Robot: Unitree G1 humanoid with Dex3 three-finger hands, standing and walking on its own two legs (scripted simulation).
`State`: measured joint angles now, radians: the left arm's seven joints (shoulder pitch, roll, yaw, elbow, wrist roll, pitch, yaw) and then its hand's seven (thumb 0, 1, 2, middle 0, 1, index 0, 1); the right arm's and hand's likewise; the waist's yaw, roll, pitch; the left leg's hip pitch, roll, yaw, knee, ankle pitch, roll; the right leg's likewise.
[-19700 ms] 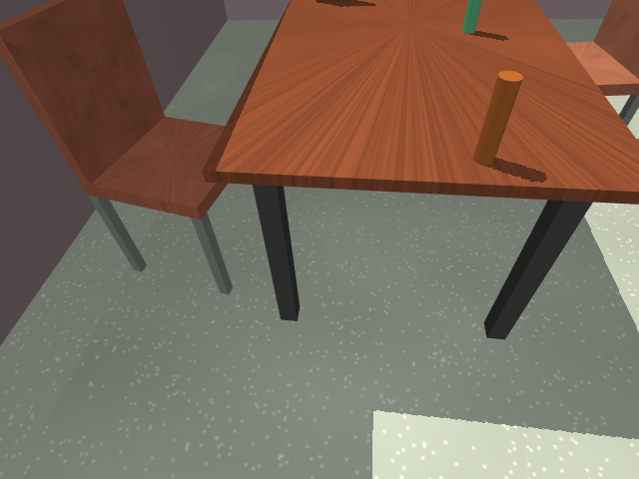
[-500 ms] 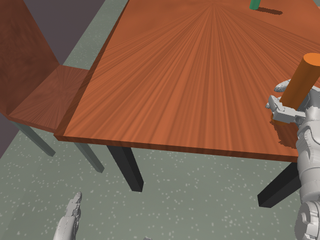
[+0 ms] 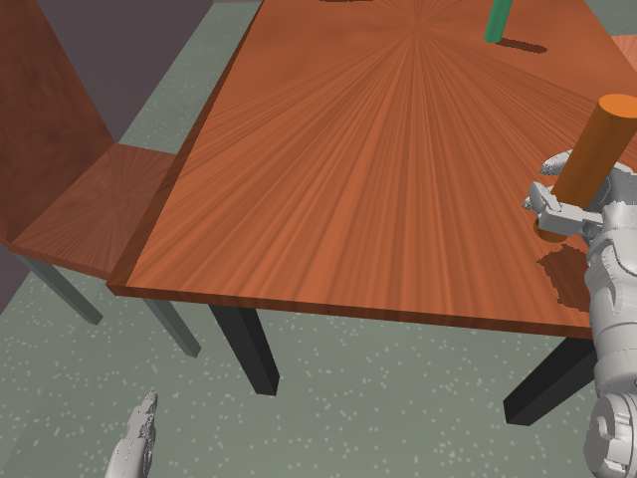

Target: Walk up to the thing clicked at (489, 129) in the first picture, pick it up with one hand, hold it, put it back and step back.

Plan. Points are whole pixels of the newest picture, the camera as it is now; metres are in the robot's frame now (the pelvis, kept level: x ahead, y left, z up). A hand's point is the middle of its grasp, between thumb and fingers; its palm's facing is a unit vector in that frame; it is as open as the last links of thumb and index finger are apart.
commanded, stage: settle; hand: right
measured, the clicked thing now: (581, 177) +0.45 -0.24 +0.16
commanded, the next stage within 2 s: lift in 0.20 s
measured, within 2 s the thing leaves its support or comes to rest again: neither
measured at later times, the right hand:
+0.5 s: hand (554, 190) +0.44 -0.21 +0.15, palm faces +0.15 +0.99 +0.01, open 5.4 cm
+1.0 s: hand (589, 172) +0.38 -0.19 +0.22, palm faces +0.15 +0.99 -0.01, open 5.4 cm
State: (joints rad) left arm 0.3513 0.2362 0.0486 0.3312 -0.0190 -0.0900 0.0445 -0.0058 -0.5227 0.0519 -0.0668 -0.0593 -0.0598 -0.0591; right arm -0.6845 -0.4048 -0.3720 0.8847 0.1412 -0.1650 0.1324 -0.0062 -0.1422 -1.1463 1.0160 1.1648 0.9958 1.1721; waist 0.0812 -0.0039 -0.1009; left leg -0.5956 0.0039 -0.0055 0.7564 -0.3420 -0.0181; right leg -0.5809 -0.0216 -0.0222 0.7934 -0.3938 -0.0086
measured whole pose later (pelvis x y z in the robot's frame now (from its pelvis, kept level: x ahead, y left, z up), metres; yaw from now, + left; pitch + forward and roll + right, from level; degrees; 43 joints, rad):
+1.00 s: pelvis +0.00 +0.01 +0.02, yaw -1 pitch +2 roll +0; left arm 0.31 0.24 0.07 0.47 -0.03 -0.10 0.07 -0.01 -0.52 0.05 -0.05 -0.06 -0.05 -0.05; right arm -0.48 -0.32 -0.30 0.34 0.21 0.18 0.10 -0.01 -0.14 -1.15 1.02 1.15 1.00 1.17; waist 0.00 -0.06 -0.07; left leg -0.33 0.01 0.01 0.58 -0.28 0.00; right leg -0.31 -0.01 -0.01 0.58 -0.30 0.00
